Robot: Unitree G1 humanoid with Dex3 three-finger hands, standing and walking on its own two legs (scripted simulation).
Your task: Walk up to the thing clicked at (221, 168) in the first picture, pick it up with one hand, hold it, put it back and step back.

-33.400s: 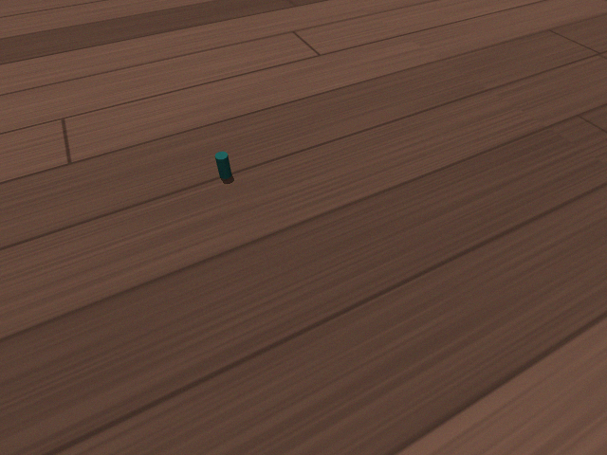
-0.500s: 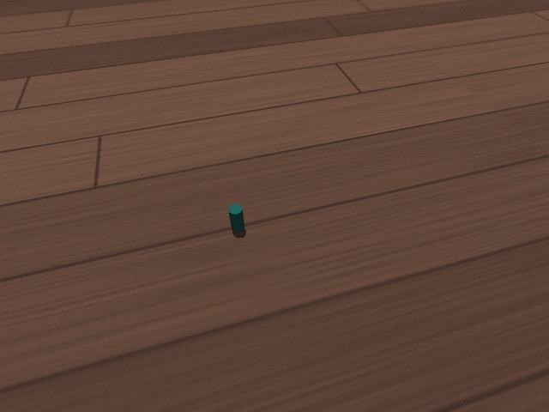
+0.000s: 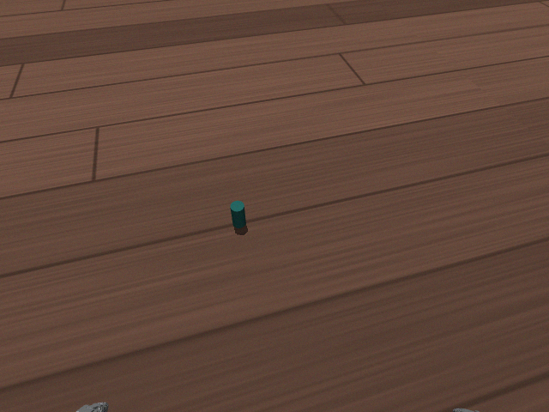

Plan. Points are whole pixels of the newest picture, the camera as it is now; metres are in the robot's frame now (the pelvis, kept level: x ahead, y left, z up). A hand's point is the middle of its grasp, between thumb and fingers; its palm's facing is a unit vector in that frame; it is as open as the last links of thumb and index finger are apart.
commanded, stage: step back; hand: left
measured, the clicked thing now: (238, 214) +0.96 +0.18 -0.71
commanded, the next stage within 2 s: stand in 0.20 s
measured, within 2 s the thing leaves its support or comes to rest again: neither
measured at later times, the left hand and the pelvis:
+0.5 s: hand out of the picture +0.09 +0.24 -0.14, palm faces -0.01 -0.94 -0.33, open 7.4 cm; pelvis +0.00 +0.00 +0.01, yaw +0 degrees
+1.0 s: hand out of the picture +0.04 +0.24 -0.14, palm faces -0.01 -0.93 -0.36, open 7.4 cm; pelvis -0.02 -0.02 +0.01, yaw +0 degrees
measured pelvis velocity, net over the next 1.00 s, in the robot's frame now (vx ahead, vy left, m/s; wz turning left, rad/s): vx -0.02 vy -0.02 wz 0.01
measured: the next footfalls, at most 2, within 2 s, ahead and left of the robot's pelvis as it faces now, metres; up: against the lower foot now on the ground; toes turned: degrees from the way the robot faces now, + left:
none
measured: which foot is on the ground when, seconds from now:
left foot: down 0.00-1.00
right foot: down 0.00-1.00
